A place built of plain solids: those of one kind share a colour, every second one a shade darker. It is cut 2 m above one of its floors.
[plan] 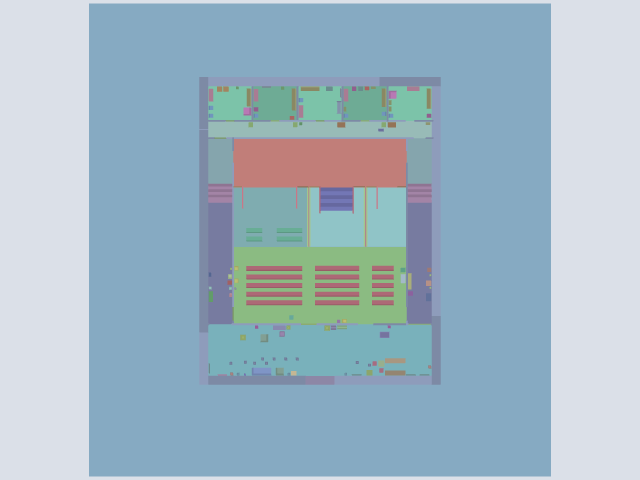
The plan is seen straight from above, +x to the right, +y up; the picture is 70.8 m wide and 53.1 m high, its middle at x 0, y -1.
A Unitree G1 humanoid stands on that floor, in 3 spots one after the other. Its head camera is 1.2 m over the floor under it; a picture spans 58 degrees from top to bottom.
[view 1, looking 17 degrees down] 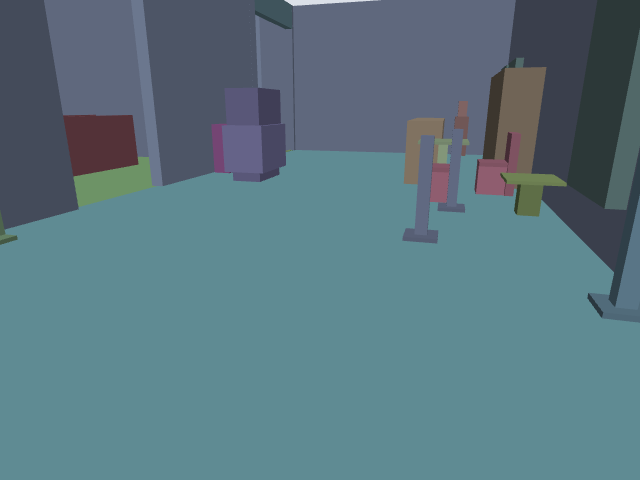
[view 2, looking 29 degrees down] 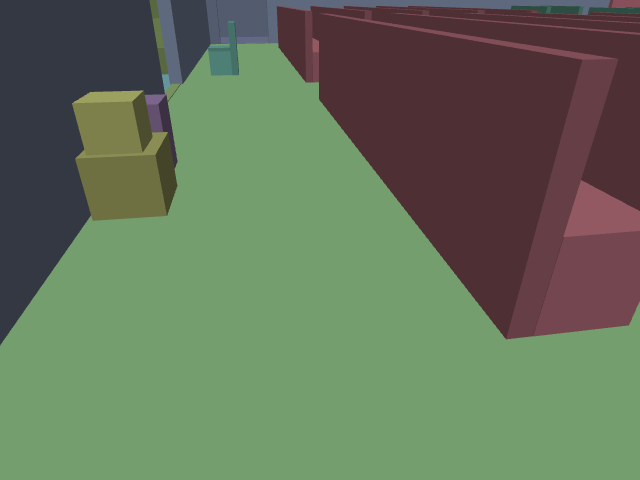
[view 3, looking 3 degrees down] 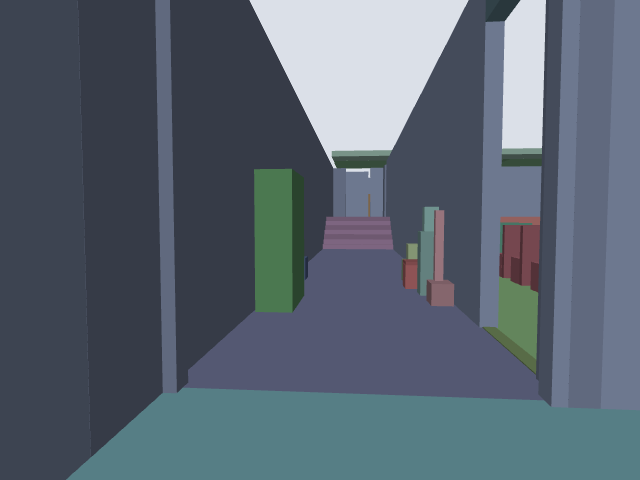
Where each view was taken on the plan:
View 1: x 0.00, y -14.72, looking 16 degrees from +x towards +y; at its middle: floor_foyer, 4.10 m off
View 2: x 5.55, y -9.17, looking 171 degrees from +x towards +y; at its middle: floor_parterre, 2.48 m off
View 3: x -11.03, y -13.22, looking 95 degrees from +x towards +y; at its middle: wall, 15.23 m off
